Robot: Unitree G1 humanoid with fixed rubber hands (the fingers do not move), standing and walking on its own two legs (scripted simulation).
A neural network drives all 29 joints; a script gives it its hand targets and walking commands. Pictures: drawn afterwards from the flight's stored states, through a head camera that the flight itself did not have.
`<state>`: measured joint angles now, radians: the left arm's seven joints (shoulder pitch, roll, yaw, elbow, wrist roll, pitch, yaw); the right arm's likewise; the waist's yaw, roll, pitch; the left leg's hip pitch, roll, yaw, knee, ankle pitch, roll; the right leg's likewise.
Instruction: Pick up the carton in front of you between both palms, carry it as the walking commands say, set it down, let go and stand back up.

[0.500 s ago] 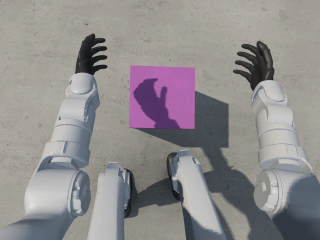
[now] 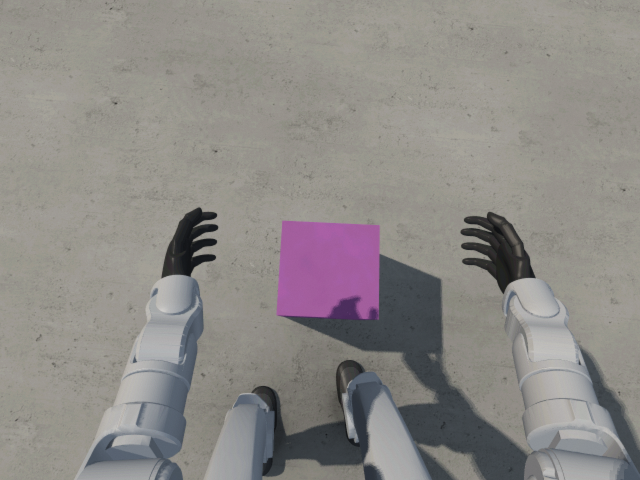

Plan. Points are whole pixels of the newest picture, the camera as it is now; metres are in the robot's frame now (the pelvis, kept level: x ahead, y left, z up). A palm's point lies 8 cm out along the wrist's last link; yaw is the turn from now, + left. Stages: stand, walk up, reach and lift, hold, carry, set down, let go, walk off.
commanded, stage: let go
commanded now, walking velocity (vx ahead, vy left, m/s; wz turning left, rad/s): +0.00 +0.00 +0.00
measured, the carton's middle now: (326, 275) +0.41 -0.06 -0.56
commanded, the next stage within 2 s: stand in 1.02 s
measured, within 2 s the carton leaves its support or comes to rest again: neither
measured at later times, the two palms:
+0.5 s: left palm (38, 402) +0.26 +0.23 +0.00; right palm (555, 392) +0.22 -0.22 +0.01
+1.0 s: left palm (1, 462) +0.22 +0.25 +0.01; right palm (557, 411) +0.21 -0.22 +0.02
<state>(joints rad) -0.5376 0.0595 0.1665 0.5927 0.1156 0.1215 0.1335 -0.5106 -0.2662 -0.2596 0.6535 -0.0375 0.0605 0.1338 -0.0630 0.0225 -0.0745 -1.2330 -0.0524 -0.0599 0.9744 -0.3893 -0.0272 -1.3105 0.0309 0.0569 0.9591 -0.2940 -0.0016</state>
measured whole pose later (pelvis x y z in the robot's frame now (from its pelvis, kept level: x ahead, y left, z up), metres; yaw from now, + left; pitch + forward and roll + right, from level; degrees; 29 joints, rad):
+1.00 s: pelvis +0.06 +0.02 +0.08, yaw -2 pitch -4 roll -1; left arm 0.23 0.21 0.03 0.46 0.00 0.12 -0.03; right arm 0.20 -0.22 -0.04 0.40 -0.03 0.21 0.04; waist 0.00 0.02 0.11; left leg -0.06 -0.03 -0.05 0.48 -0.34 0.02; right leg -0.14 0.02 0.06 0.47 -0.26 0.02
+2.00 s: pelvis +0.06 +0.01 +0.09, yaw +0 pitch -2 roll -1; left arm 0.11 0.34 0.03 0.97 0.03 0.00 0.02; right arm 0.20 -0.37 -0.02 0.90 -0.03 0.00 -0.03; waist 0.00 0.02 0.03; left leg -0.08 -0.01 -0.06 0.40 -0.29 0.00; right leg -0.15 0.02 0.03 0.40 -0.22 0.00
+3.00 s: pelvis +0.04 +0.01 +0.09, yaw -1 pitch -3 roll +0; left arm 0.09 0.38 0.01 1.07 0.02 -0.01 0.01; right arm 0.17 -0.40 0.00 1.02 -0.01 0.00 -0.01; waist 0.00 0.02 0.05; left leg -0.06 0.00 -0.06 0.35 -0.24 -0.01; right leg -0.13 0.02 0.04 0.34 -0.17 0.00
